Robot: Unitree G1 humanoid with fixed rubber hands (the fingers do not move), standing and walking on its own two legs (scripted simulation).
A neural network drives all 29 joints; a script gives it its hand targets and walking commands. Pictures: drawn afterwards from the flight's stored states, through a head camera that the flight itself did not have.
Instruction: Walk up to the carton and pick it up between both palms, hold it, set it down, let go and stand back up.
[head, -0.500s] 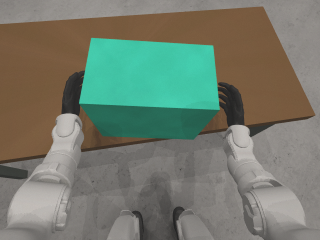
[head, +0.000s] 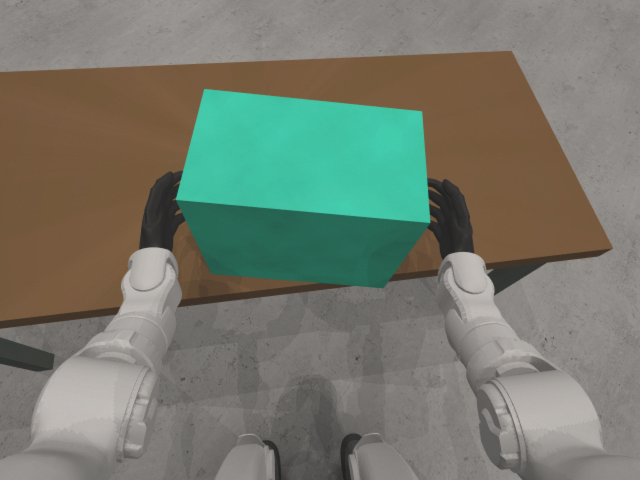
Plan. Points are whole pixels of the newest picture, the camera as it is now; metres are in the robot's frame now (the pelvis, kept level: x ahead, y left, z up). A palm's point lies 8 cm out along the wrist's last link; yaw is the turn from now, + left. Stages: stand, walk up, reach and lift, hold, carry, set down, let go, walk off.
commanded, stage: reach and lift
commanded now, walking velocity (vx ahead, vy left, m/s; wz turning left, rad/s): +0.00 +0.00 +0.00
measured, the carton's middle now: (305, 201) +0.49 +0.00 -0.05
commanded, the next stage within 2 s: none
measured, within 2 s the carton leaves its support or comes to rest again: leaves its support in 1.28 s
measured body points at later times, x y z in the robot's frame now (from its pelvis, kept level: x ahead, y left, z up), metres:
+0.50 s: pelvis +0.02 +0.01 +0.00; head +0.18 +0.03 +0.42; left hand +0.45 +0.18 -0.04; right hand +0.43 -0.19 -0.03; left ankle +0.03 +0.08 -0.68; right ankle +0.03 -0.15 -0.68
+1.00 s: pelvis +0.02 +0.01 +0.00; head +0.17 +0.03 +0.42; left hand +0.45 +0.18 -0.04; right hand +0.42 -0.19 -0.03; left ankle +0.03 +0.08 -0.68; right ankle +0.03 -0.15 -0.68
